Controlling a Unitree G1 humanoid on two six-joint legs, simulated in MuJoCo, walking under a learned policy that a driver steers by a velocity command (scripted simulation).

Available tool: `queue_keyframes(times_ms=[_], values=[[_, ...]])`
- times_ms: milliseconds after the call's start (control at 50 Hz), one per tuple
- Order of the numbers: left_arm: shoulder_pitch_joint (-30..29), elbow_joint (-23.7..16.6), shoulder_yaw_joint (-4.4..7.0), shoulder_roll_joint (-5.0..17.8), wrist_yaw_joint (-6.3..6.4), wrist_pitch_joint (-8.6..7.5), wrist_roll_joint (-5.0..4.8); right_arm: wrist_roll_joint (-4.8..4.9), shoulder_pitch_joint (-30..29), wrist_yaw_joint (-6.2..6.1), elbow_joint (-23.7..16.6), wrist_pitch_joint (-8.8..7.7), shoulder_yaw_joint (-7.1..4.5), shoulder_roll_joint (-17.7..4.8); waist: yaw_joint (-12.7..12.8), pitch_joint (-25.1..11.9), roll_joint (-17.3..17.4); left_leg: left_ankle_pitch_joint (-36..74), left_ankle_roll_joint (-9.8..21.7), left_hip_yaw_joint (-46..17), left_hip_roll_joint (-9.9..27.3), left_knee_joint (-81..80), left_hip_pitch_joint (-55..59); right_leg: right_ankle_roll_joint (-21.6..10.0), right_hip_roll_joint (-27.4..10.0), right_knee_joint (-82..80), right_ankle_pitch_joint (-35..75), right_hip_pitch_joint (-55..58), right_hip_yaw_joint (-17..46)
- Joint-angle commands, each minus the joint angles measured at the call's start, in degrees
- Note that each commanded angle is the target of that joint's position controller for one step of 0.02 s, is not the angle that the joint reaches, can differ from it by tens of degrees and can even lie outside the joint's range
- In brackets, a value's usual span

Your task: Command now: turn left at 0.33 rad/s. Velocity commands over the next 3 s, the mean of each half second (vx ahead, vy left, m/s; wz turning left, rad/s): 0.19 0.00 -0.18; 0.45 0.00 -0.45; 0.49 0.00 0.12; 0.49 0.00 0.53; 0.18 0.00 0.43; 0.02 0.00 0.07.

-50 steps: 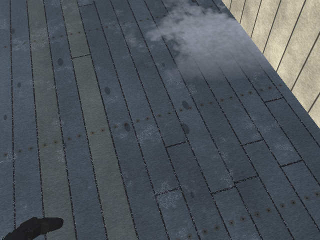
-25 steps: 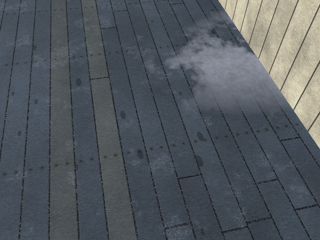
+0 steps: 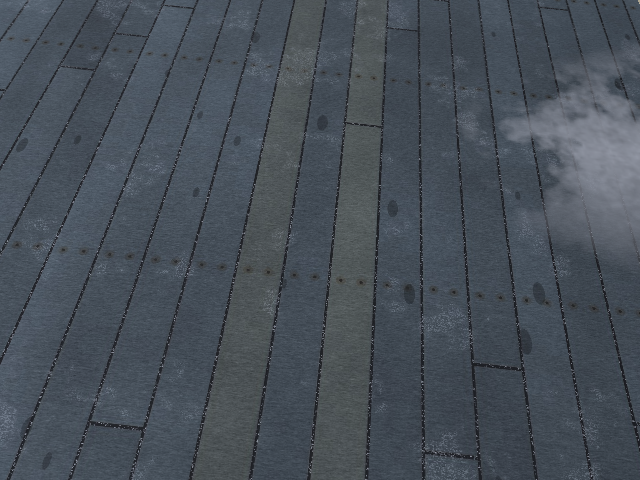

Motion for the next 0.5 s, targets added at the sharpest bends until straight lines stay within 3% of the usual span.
queue_keyframes(times_ms=[20, 60, 100, 140, 200, 260, 320, 380, 400, 420, 440, 460, 480, 500], values=[[0.3, -2.6, 1.47, 5.6, 0.58, -0.32, 0.34, 0.62, -3.6, -1.11, -3.9, -1.53, -1.77, -7.6, 0.7, -8.6, 9.0, 27.9, 9.9, -13.9, 14.1, -11.7, 9.7, 0.9, -0.3, 6.5, 6.0, -6.2, 3.5], [3.1, -0.8, 0.7, 3.4, 0.06, -0.16, -0.22, -0.36, -4.6, -1.41, -3.3, -1.83, -0.38, -4.1, 1.7, -10.3, 8.8, 27.3, 9.3, -9.7, 12.3, -12.2, 8.4, 1.5, -0.5, 2.3, 10.3, -0.4, 3.0], [2.4, -0.2, -0.59, 0.7, -0.4, -0.13, -0.43, -0.81, -4.7, -1.48, -2.0, -2.14, 0.4, -2.0, 0.9, -9.5, 9.2, 21.3, 8.2, -6.9, 10.9, -12.9, 7.8, 1.6, -1.6, -9.0, 12.1, 4.5, 3.0], [0.3, -0.9, -1.16, 0.9, -0.87, -0.11, -0.46, -1.18, -2.3, -1.45, -0.2, -2.09, -0.1, -3.8, -1.4, -8.3, 10.4, 8.6, 9.0, -8.1, 11.8, -15.2, 7.3, 1.2, -1.5, -16.0, 11.4, 8.0, 1.8], [-1.5, -2.2, -0.49, 5.1, -1.04, -0.56, -1.57, -0.23, 0.9, -1.17, 1.7, -1.76, -2.14, -10.1, -4.1, -2.4, 12.0, -16.6, 10.7, -16.3, 16.0, -21.0, 7.7, -1.3, 0.3, -17.2, 5.6, 3.0, -0.6], [-2.5, -2.6, -0.82, 4.0, -1.41, -1.82, -1.86, 0.97, 3.2, -1.54, 3.3, -2.58, -2.4, -9.6, -4.7, 0.5, 8.9, -20.0, 11.3, -20.5, 19.8, -22.5, 13.6, -4.5, -1.4, -17.8, 2.2, -3.9, 1.3], [-0.2, -1.6, -1.1, 2.4, -2.35, -2.96, -2.16, 1.46, 1.3, -1.39, 3.5, -3.46, -2.66, -9.1, -2.8, -0.6, 7.3, -14.8, 10.4, -16.4, 19.1, -22.7, 14.1, -7.0, -1.8, -21.3, 3.0, -0.2, 0.4], [7.5, 2.3, -0.93, 1.5, -3.13, -3.3, -2.06, 2.32, -3.3, -0.61, 3.0, -3.22, -2.91, -8.7, 2.2, -3.0, 5.8, -10.9, 7.2, -6.1, 14.3, -17.9, 6.1, -8.9, 1.7, -33.2, 13.1, 16.2, -4.9], [12.1, 4.4, -0.44, 2.3, -3.03, -3.24, -1.94, 2.12, -3.7, -0.51, 3.0, -3.3, -2.54, -7.0, 3.8, -4.4, 4.6, -10.5, 5.5, -2.6, 11.9, -12.4, 1.6, -9.4, 2.9, -34.2, 13.2, 23.5, -4.7], [18.4, 6.0, 0.56, 5.1, -2.62, -3.33, -2.24, 1.34, -5.7, -0.23, 1.9, -3.75, -1.47, -3.4, 6.0, -5.7, -1.0, -7.6, 2.1, 3.5, 7.9, 1.2, -6.9, -12.2, -2.3, -37.4, 8.8, 32.2, 4.5], [21.8, 5.2, 2.63, 13.6, -2.45, -3.87, -1.79, 0.43, -9.3, -0.02, -2.3, -4.96, -0.63, -0.9, 6.4, -4.4, -14.8, -12.7, -3.1, 8.3, -1.9, 20.2, -24.9, -21.4, -15.9, -46.0, -0.3, 38.2, 33.6], [19.9, 3.6, 1.6, 10.8, -2.63, -4.94, -0.89, 1.4, -10.2, 0.31, -2.4, -6.56, -1.3, -4.1, 6.8, -3.0, -9.7, -18.3, -3.0, -1.0, -0.6, 29.2, -32.5, -25.3, -19.0, -50.5, -3.4, 38.8, 41.5], [16.8, 2.5, 0.78, 8.1, -2.43, -5.7, -0.61, 2.61, -8.2, 1.11, -1.8, -7.6, -1.7, -5.9, 4.6, -0.6, -7.4, -13.0, -2.2, -3.1, 2.1, 31.4, -35.6, -23.9, -17.5, -50.2, -1.0, 39.1, 37.2], [15.2, 1.7, 0.39, 6.7, -2.34, -6.06, -0.87, 2.17, -7.2, 1.41, -0.7, -8.13, -1.74, -6.4, 3.7, 0.1, -4.7, -8.1, -1.9, -2.7, 3.4, 30.8, -35.8, -22.0, -15.1, -49.4, 4.3, 38.7, 31.9]])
